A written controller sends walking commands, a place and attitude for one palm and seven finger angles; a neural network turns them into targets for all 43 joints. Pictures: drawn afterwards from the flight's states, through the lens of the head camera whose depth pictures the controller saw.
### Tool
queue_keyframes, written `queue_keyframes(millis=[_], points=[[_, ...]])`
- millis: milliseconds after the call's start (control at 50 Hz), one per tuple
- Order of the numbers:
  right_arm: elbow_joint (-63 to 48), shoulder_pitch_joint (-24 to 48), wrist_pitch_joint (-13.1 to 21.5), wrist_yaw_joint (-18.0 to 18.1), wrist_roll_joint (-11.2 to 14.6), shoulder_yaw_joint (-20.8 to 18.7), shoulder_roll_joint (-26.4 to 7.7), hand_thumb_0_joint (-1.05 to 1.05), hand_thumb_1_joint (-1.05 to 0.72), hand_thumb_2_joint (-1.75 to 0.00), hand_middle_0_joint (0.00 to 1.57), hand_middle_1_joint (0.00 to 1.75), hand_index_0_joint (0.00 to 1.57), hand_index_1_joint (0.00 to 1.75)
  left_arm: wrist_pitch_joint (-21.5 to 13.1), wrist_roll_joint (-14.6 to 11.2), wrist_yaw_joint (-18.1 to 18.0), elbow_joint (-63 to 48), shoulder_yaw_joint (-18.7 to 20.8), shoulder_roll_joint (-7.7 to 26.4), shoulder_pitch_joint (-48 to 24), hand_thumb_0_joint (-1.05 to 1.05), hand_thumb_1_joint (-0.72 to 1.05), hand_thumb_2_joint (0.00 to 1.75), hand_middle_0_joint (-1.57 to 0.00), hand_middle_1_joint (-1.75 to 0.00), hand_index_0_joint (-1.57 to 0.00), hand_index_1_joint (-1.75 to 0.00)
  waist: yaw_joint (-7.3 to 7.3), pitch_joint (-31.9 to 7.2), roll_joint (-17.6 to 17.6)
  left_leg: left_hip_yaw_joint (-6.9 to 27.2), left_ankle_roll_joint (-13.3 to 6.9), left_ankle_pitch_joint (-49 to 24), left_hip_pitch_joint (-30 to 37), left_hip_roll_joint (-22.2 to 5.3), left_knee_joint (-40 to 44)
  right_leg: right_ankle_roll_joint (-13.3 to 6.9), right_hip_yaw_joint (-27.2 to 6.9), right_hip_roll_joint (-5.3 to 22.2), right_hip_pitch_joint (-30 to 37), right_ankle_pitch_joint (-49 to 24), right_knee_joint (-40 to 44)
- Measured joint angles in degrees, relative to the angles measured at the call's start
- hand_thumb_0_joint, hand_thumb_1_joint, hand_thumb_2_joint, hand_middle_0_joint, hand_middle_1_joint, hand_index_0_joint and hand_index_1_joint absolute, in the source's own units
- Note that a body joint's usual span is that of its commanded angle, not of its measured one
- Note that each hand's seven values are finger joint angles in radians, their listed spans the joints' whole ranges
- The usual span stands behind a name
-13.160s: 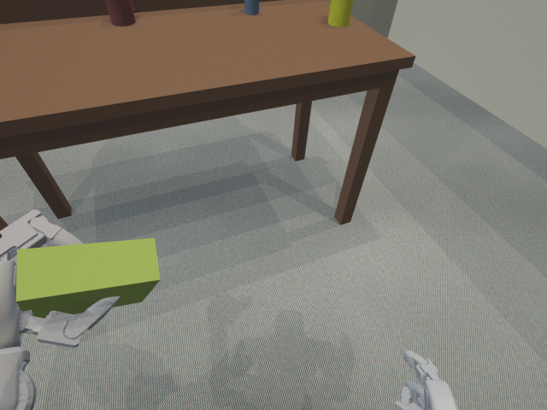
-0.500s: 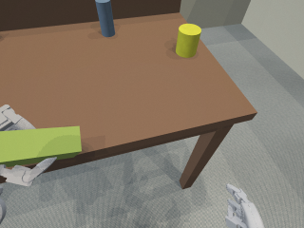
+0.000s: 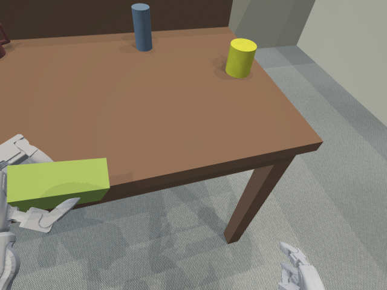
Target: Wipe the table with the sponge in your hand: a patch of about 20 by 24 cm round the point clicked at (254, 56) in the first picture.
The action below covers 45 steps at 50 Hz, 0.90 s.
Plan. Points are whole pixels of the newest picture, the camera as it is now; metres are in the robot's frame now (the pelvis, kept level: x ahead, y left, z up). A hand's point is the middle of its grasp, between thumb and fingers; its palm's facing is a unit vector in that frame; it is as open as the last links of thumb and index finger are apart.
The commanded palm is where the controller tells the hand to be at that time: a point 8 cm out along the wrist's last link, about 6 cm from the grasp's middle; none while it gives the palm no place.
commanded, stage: look again from close up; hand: left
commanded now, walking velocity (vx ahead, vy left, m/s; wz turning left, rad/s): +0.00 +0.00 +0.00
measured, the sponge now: (76, 184) +0.24 +0.22 +0.14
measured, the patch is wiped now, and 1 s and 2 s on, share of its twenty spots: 0.00 0.00 0.00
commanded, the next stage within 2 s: shuffle to correct the standing spot in 0.34 s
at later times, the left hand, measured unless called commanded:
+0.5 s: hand (45, 181) +0.23 +0.26 +0.16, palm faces +0.40 -0.86 -0.31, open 8.9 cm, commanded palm +0.17 +0.28 +0.18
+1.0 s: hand (131, 150) +0.30 +0.15 +0.16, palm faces +0.20 -0.90 -0.39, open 8.9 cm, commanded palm +0.23 +0.21 +0.18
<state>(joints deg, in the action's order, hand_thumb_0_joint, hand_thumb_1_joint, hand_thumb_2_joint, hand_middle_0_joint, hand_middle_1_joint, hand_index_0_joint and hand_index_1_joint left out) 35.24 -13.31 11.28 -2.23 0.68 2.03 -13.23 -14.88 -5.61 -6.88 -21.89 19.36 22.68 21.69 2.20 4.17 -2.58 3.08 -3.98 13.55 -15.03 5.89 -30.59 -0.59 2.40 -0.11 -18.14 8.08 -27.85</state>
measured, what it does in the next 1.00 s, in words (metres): shifts its weight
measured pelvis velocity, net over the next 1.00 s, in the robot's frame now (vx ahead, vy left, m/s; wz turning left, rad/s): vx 0.05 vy -0.06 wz -0.08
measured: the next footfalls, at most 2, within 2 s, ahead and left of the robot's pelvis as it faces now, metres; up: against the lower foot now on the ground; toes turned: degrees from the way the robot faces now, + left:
none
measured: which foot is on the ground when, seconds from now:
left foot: down 0.00-1.00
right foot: down 0.00-1.00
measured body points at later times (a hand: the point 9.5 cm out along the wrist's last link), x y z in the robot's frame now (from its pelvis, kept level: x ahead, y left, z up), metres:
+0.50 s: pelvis +0.01 +0.00 +0.00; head +0.04 +0.02 +0.45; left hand +0.20 +0.30 +0.17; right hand +0.21 -0.22 -0.07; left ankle +0.03 +0.07 -0.73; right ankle +0.08 -0.11 -0.73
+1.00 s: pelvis +0.05 -0.06 -0.01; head +0.11 -0.04 +0.44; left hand +0.28 +0.19 +0.18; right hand +0.21 -0.31 -0.08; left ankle +0.05 +0.06 -0.72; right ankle +0.03 -0.12 -0.73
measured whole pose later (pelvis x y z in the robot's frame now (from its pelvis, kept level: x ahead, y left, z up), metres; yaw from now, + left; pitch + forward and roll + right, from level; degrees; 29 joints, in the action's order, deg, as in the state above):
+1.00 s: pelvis +0.05 -0.06 -0.01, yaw -4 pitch +1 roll -1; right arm 31.9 -8.0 2.3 -0.6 0.9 0.0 -11.8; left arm -7.7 -6.3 -7.6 -37.0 21.1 24.0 29.5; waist -2.5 5.9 -2.2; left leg -1.2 0.1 21.6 -21.2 -2.0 -44.7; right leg -5.1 2.5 -5.1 -14.9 19.2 -33.3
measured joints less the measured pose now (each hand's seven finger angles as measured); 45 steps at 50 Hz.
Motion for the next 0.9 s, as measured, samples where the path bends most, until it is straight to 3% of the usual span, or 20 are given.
queue_keyframes(millis=[300,580,700,800,900], points=[[0.2,1.7,-1.1,0.9,0.2,-1.1,0.0,0.02,-0.90,-0.90,0.20,0.30,0.20,0.30,1.0,-1.3,-0.3,-3.4,0.8,1.0,2.4,0.00,-0.41,1.07,-0.85,-1.44,-0.85,-1.43,-0.93,0.3,0.9,0.6,0.2,0.5,0.4,-0.1,0.2,-0.2,0.6,-0.1,0.8,0.5,0.6],[-0.5,3.8,-2.8,1.7,0.4,-1.2,1.0,0.02,-0.90,-0.90,0.20,0.30,0.20,0.30,3.2,-1.6,-0.6,-3.4,0.2,-0.4,1.9,0.00,-0.41,1.07,-0.85,-1.44,-0.85,-1.43,1.21,0.2,0.1,-0.4,0.2,0.7,1.0,-0.1,1.0,-0.1,-0.5,-0.1,0.3,1.1,-0.1],[-1.3,3.6,-4.1,1.7,0.1,-1.0,3.4,0.02,-0.90,-0.90,0.21,0.30,0.20,0.30,4.8,-0.6,-1.2,-3.0,0.5,-1.1,-1.4,0.00,-0.41,1.07,-0.85,-1.44,-0.85,-1.43,1.87,-0.4,-1.2,-2.2,0.6,2.5,1.2,-0.8,0.1,0.5,-2.2,-0.7,-2.0,8.3,-8.1],[-2.1,3.7,-5.3,0.8,-0.4,-0.3,5.0,0.02,-0.90,-0.89,0.21,0.30,0.20,0.30,6.1,0.5,-1.2,-5.7,0.5,-0.7,-1.8,0.00,-0.41,1.07,-0.85,-1.44,-0.85,-1.44,0.80,-0.9,-1.5,-3.3,2.1,4.8,0.3,-2.8,-1.9,-0.3,-1.8,-0.7,1.1,9.0,-6.7],[-3.2,5.9,-7.2,0.4,0.0,-0.5,3.9,0.02,-0.90,-0.89,0.21,0.30,0.20,0.30,7.2,0.3,-0.6,-10.2,0.5,0.5,0.1,0.00,-0.41,1.07,-0.85,-1.44,-0.85,-1.44,-2.61,1.2,0.4,-3.3,3.9,6.4,-3.5,-6.5,-9.2,-3.6,-0.4,-4.1,1.2,10.3,-6.2]])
